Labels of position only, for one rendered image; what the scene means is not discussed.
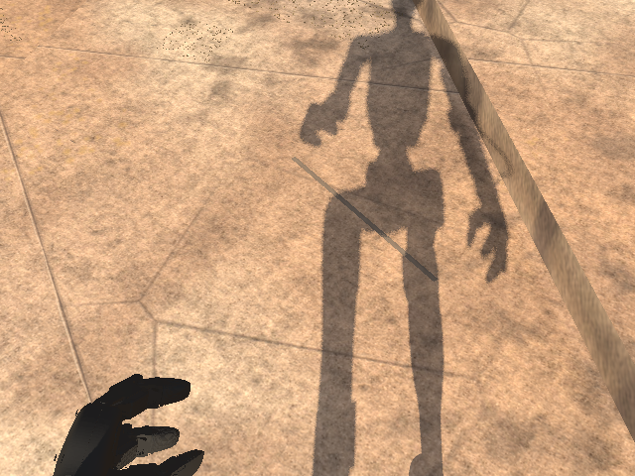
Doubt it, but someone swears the robot left hand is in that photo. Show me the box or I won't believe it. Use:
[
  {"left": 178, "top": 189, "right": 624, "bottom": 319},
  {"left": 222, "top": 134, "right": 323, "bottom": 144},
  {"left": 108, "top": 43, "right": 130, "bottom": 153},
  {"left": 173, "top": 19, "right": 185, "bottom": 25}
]
[{"left": 53, "top": 374, "right": 204, "bottom": 476}]

